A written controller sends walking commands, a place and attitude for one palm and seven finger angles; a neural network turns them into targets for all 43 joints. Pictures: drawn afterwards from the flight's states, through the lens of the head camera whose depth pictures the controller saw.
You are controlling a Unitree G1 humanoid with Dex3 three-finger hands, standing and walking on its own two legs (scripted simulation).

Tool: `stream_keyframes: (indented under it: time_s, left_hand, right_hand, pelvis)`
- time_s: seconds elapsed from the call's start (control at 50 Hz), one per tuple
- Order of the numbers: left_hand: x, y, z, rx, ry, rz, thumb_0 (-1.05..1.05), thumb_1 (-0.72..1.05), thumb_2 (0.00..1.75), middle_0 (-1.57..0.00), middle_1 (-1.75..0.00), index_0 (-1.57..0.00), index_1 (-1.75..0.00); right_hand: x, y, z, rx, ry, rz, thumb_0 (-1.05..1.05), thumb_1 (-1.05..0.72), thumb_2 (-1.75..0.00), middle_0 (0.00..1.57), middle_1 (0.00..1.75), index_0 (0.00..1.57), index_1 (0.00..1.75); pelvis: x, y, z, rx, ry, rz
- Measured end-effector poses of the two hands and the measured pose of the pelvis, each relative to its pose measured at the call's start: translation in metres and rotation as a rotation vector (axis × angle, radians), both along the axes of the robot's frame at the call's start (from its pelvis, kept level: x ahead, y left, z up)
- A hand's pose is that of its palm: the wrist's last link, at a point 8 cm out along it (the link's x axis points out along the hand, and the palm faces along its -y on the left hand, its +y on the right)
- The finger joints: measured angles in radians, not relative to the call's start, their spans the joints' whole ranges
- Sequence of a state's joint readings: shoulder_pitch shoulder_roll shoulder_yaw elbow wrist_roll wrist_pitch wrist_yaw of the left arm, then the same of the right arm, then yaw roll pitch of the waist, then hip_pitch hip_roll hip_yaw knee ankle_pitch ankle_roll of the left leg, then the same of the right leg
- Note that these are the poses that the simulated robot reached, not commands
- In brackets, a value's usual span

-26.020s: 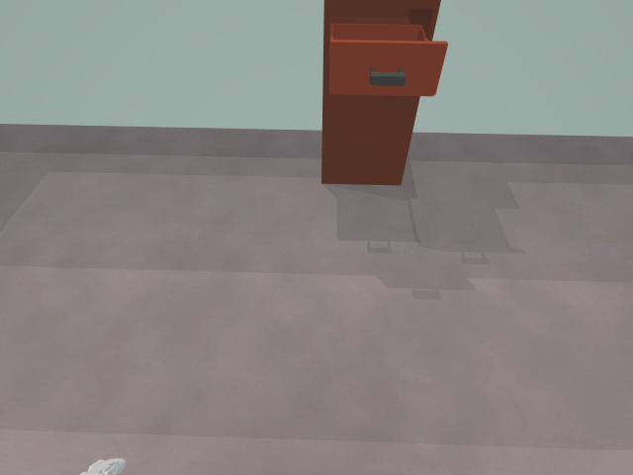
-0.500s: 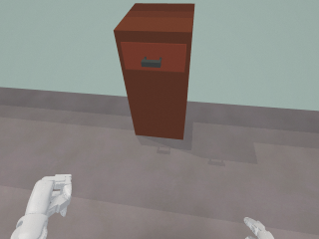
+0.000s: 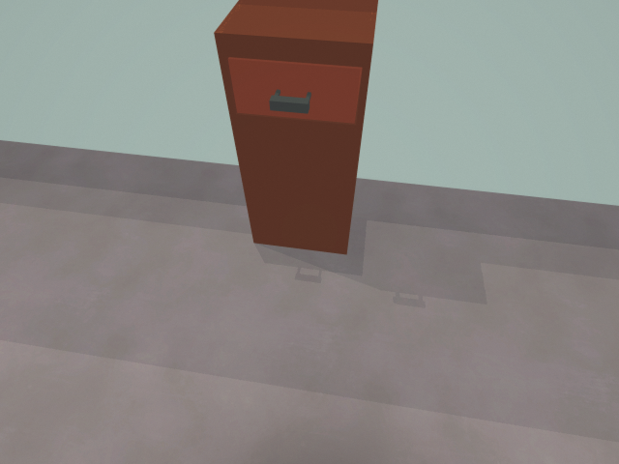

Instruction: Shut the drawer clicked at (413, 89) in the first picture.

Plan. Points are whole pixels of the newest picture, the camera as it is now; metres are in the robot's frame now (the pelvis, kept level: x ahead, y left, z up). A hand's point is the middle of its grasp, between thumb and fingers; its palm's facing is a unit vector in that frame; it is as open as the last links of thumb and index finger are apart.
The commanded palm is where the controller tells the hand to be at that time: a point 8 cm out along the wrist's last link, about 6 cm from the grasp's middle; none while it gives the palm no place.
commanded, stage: let the arm hang, fingers relaxed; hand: left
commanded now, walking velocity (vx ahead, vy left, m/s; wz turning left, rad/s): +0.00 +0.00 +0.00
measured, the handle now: (291, 99) +0.97 +0.12 -0.07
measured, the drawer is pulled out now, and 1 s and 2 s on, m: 0.00 0.00 0.00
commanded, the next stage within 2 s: look to check the result in 0.48 s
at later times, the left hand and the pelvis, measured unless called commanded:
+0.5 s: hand out of the picture +0.06 +0.18 -0.17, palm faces +0.00 -0.98 -0.22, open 7.4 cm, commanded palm none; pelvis +0.01 +0.00 +0.00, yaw -1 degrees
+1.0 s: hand out of the picture +0.06 +0.19 -0.17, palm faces +0.01 -0.97 -0.25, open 7.4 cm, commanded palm none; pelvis +0.03 -0.01 +0.00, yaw -1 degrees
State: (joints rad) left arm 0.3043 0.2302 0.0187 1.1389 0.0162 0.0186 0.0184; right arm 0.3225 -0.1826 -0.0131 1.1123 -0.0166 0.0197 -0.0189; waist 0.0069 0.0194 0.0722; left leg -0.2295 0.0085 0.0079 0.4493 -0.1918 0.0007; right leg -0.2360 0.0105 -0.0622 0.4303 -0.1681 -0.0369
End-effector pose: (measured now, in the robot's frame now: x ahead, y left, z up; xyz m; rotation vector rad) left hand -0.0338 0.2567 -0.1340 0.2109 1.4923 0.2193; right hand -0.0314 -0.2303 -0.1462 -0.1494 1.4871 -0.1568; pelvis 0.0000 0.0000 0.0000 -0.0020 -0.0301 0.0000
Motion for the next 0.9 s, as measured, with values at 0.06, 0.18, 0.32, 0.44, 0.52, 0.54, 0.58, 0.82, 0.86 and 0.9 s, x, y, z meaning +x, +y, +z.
stream_keyframes:
  time_s: [0.06,0.18,0.32,0.44,0.52,0.54,0.58,0.82,0.86,0.9]
  left_hand:
    - [0.014,-0.002,0.0,-0.003,-0.034,-0.008,0.01,0.9,0.9,-0.38,-0.51,-0.38,-0.5]
    - [0.052,-0.012,-0.002,-0.022,-0.127,-0.035,0.01,0.9,0.9,-0.25,-0.37,-0.26,-0.36]
    - [0.085,-0.024,-0.002,-0.046,-0.203,-0.059,0.0,0.9,0.9,-0.21,-0.31,-0.21,-0.31]
    - [0.093,-0.029,-0.002,-0.055,-0.208,-0.065,0.0,0.9,0.89,-0.2,-0.3,-0.2,-0.3]
    - [0.09,-0.028,-0.002,-0.052,-0.188,-0.06,0.0,0.9,0.89,-0.2,-0.3,-0.2,-0.3]
    - [0.088,-0.028,-0.002,-0.05,-0.181,-0.058,0.0,0.9,0.89,-0.2,-0.3,-0.2,-0.3]
    - [0.085,-0.027,-0.002,-0.047,-0.165,-0.054,0.0,0.9,0.89,-0.2,-0.3,-0.2,-0.3]
    - [0.075,-0.019,-0.001,-0.025,-0.114,-0.039,0.01,0.9,0.9,-0.2,-0.3,-0.2,-0.3]
    - [0.077,-0.018,-0.001,-0.024,-0.115,-0.039,0.01,0.9,0.9,-0.2,-0.3,-0.2,-0.3]
    - [0.079,-0.017,0.0,-0.024,-0.119,-0.041,0.01,0.9,0.9,-0.2,-0.3,-0.2,-0.3]
  right_hand:
    - [0.002,0.006,-0.002,0.014,-0.01,-0.007,0.01,-0.9,-0.9,0.2,0.29,0.2,0.3]
    - [0.015,0.012,-0.004,0.028,-0.053,-0.016,0.01,-0.9,-0.9,0.2,0.3,0.2,0.3]
    - [0.033,0.012,-0.003,0.026,-0.099,-0.019,0.01,-0.9,-0.9,0.2,0.29,0.2,0.3]
    - [0.042,0.006,-0.002,0.016,-0.111,-0.021,0.01,-0.9,-0.9,0.2,0.29,0.2,0.3]
    - [0.044,0.001,-0.001,0.007,-0.102,-0.021,0.01,-0.9,-0.9,0.2,0.29,0.2,0.3]
    - [0.044,0.0,0.0,0.005,-0.099,-0.02,0.01,-0.9,-0.9,0.2,0.29,0.2,0.3]
    - [0.045,-0.002,0.0,0.001,-0.091,-0.019,0.01,-0.9,-0.9,0.2,0.29,0.2,0.3]
    - [0.053,-0.012,0.003,-0.02,-0.072,-0.011,0.01,-0.9,-0.9,0.2,0.29,0.2,0.3]
    - [0.056,-0.013,0.003,-0.021,-0.075,-0.007,0.01,-0.9,-0.9,0.2,0.29,0.2,0.3]
    - [0.059,-0.013,0.004,-0.022,-0.079,-0.005,0.01,-0.9,-0.9,0.2,0.29,0.2,0.3]
  pelvis:
    - [0.001,0.001,0.0,0.003,-0.001,-0.002]
    - [0.004,0.001,0.001,0.006,-0.002,-0.005]
    - [0.008,0.0,0.001,0.008,-0.003,-0.009]
    - [0.013,-0.002,0.002,0.008,-0.003,-0.011]
    - [0.016,-0.004,0.003,0.007,-0.002,-0.012]
    - [0.016,-0.004,0.003,0.007,-0.002,-0.011]
    - [0.018,-0.005,0.003,0.006,-0.001,-0.011]
    - [0.026,-0.007,0.004,0.003,-0.001,-0.01]
    - [0.027,-0.007,0.004,0.003,-0.001,-0.009]
    - [0.028,-0.007,0.004,0.003,-0.001,-0.01]
